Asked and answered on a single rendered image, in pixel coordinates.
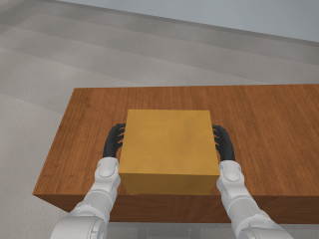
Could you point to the robot left upper arm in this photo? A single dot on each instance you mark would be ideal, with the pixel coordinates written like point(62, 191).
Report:
point(81, 227)

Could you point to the left robot forearm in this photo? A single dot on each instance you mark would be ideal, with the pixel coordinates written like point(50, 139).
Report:
point(101, 198)

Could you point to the robot right hand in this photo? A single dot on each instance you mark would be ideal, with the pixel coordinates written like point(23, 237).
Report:
point(225, 147)

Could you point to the carton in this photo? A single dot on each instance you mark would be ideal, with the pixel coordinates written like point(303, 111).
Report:
point(168, 152)

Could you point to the robot right upper arm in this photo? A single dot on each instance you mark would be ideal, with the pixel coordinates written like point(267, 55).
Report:
point(263, 233)

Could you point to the pedestal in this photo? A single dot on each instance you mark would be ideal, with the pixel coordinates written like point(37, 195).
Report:
point(274, 131)

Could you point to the robot left hand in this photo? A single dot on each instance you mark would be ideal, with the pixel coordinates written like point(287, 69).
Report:
point(111, 145)

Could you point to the right robot forearm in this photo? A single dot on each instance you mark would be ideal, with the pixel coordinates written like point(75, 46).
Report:
point(239, 205)

